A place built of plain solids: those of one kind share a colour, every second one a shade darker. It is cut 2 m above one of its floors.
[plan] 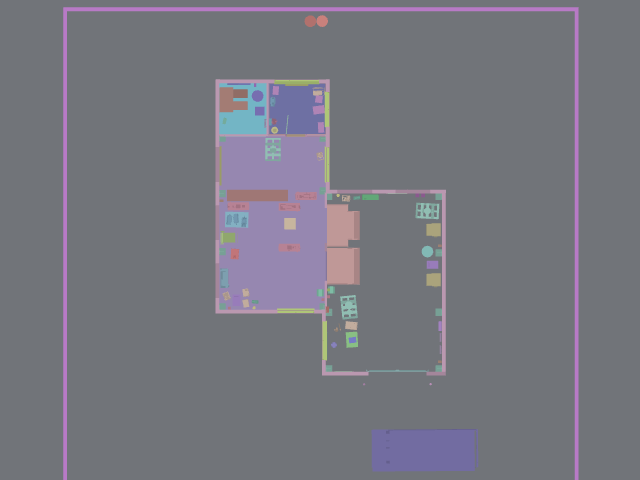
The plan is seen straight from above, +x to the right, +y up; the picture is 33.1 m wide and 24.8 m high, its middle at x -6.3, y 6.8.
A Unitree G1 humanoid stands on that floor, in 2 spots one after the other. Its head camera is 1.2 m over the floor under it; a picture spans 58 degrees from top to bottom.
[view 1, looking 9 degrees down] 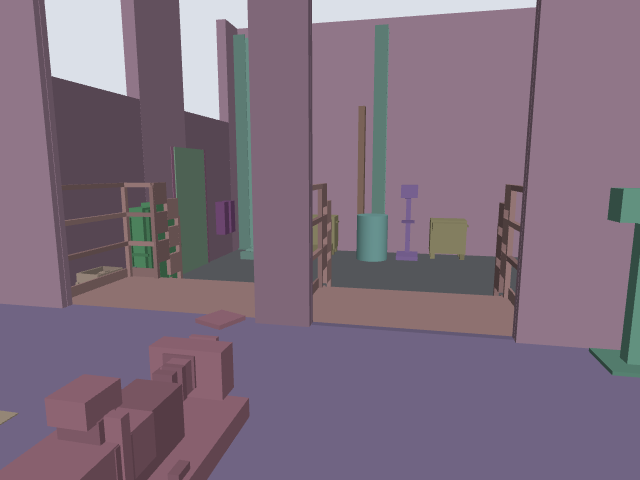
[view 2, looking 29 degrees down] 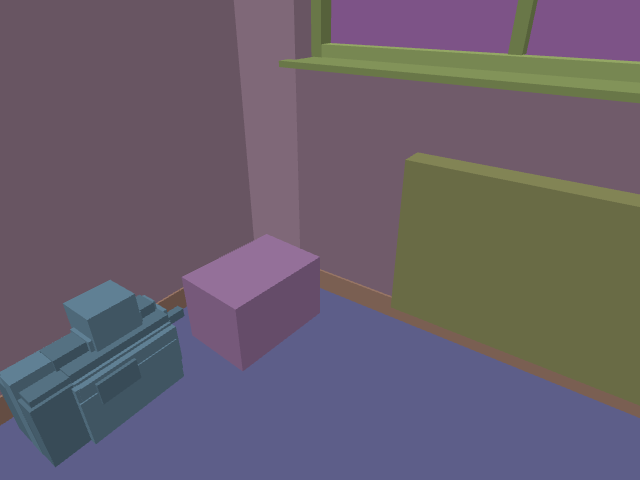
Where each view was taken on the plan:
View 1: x -9.20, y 5.45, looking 12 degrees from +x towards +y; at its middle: door_landing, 4.45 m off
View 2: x -7.55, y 13.50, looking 125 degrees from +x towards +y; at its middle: wall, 1.96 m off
